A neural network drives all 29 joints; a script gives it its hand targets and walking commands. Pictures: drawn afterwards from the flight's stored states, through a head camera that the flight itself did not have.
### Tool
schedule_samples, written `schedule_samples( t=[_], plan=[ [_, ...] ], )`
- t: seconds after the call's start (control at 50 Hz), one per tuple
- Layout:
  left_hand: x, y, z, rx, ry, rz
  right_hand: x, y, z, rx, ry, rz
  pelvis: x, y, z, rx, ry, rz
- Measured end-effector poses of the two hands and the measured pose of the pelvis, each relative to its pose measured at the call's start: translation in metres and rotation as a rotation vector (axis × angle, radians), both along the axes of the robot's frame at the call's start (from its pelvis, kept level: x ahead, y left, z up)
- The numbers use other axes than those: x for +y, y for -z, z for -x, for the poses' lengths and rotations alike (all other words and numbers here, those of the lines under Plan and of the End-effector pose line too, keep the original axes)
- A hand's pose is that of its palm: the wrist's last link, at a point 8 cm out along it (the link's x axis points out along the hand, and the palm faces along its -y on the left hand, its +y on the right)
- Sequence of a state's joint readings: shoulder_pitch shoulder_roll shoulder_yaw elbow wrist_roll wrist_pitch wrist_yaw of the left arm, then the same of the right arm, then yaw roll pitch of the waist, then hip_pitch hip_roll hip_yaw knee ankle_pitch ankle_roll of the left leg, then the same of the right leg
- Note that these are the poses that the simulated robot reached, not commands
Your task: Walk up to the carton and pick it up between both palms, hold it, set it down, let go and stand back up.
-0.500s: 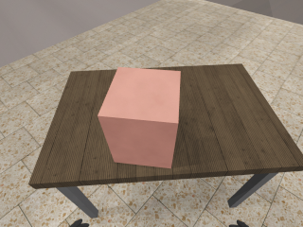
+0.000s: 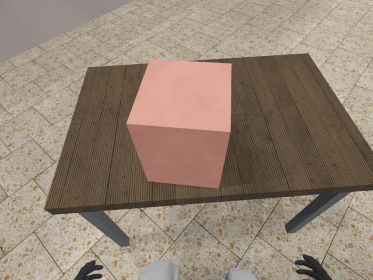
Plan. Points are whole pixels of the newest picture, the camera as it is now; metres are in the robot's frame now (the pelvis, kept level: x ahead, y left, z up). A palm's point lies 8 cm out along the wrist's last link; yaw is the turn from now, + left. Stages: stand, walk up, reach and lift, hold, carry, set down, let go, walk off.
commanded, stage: walk up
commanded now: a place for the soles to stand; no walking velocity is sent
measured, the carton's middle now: (186, 127) +0.47 +0.03 +0.01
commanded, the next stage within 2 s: none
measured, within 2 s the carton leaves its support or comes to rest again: neither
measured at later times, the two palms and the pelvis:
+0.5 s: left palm out of the picture -0.01 +0.33 -0.12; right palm out of the picture -0.01 -0.19 -0.09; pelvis -0.09 +0.06 +0.00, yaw -2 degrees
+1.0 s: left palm out of the picture -0.04 +0.30 -0.11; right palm out of the picture -0.04 -0.22 -0.10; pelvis -0.08 +0.04 +0.00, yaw +1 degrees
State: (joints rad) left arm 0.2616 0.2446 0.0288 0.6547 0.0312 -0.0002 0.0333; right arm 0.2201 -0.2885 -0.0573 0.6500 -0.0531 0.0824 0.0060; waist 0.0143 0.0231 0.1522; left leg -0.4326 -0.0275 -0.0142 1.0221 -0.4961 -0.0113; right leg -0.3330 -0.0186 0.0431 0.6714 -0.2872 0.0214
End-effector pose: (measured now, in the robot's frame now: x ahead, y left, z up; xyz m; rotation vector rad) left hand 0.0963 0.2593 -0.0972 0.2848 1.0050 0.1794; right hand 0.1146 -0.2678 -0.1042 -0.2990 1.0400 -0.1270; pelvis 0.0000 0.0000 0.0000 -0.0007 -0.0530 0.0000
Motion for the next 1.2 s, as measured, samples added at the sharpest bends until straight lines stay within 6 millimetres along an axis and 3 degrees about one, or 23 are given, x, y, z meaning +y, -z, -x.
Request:
schedule_samples(
  t=[0.1,0.18,0.22,0.3,0.4,0.54,0.64,0.76,0.88,0.94,1.06,1.2],
  plan=[
    [0.046,0.004,0.021,0.042,-0.01,-0.063,0.014,-0.003,0.011,-0.01,0.015,0.028,0.026,0.004,0.024,0.011,0.008,0.01],
    [0.08,0.023,0.026,0.024,0.003,-0.056,0.043,0.003,0.032,-0.03,0.016,0.028,0.049,0.018,0.044,-0.004,0.008,-0.009],
    [0.087,0.03,0.031,0.023,-0.007,-0.036,0.06,0.003,0.05,-0.019,0.013,0.017,0.057,0.019,0.052,-0.022,0.022,-0.029],
    [0.086,0.025,0.044,0.027,-0.008,0.007,0.082,-0.007,0.082,0.007,0.024,0.007,0.065,0.007,0.063,-0.008,-0.005,0.012],
    [0.079,0.023,0.071,0.051,0.011,0.046,0.091,-0.016,0.102,-0.026,0.04,0.005,0.068,0.0,0.078,0.009,0.004,-0.003],
    [0.061,0.022,0.114,0.107,0.006,0.071,0.075,-0.005,0.131,-0.05,0.076,-0.005,0.062,0.003,0.097,-0.002,0.024,0.014],
    [0.057,0.013,0.144,0.096,-0.054,0.065,0.065,0.001,0.156,0.013,0.104,-0.033,0.056,-0.002,0.098,-0.007,0.019,0.002],
    [0.057,0.019,0.148,0.115,-0.046,0.07,0.064,0.003,0.169,0.033,0.098,-0.018,0.059,0.001,0.098,-0.009,-0.008,-0.008],
    [0.047,0.02,0.137,0.111,-0.01,0.078,0.06,-0.002,0.176,0.063,0.091,-0.005,0.048,-0.002,0.095,0.007,-0.01,-0.019],
    [0.04,0.016,0.136,0.091,-0.02,0.08,0.051,-0.002,0.169,0.081,0.083,-0.01,0.04,-0.003,0.089,0.013,-0.014,-0.002],
    [0.035,0.014,0.134,0.123,-0.053,0.068,0.047,-0.003,0.132,0.03,0.051,-0.024,0.037,-0.005,0.073,0.019,-0.024,-0.003],
    [0.031,0.01,0.106,0.097,-0.028,0.06,0.047,-0.006,0.092,-0.025,0.005,-0.031,0.03,-0.005,0.058,0.035,-0.031,-0.002]
  ],
)
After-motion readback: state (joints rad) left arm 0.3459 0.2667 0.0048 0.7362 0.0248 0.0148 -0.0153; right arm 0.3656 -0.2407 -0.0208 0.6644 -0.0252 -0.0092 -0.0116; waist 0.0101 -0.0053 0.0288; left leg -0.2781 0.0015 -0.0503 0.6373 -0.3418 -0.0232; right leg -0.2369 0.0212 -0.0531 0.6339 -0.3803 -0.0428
